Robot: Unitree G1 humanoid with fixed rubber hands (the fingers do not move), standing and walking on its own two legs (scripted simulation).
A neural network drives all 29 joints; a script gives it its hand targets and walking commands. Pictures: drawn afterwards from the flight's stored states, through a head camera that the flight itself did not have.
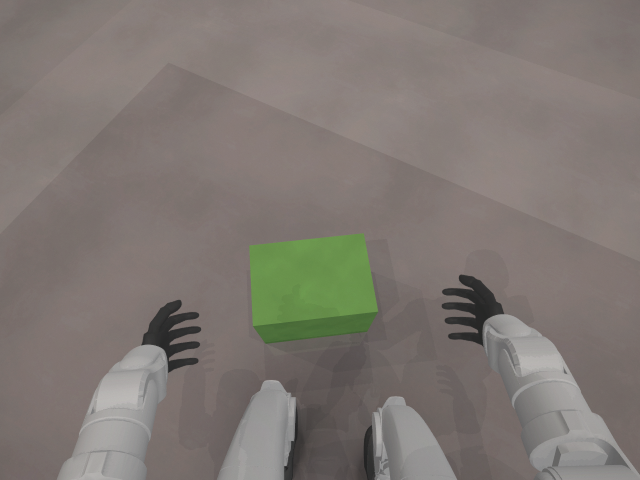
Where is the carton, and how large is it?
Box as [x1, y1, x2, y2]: [249, 233, 377, 343]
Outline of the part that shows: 363,233 249,245 253,326 265,343 360,332 367,330 377,312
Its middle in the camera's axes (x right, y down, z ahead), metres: -0.01 +0.15 +1.04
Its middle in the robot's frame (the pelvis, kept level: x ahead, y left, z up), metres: +0.50 +0.06 -0.57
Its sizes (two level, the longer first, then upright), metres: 0.291 0.203 0.234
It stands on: the floor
